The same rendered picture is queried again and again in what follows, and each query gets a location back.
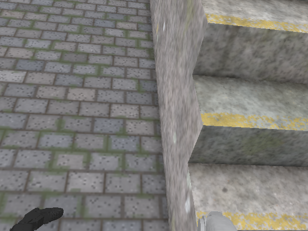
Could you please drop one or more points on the left robot hand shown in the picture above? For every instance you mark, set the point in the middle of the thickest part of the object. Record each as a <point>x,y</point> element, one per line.
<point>37,217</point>

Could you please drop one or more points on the robot right shin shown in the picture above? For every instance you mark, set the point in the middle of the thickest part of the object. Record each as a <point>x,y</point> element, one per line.
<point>217,213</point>

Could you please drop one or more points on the robot right thigh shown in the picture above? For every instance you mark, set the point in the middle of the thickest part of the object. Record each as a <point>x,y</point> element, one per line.
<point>215,223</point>

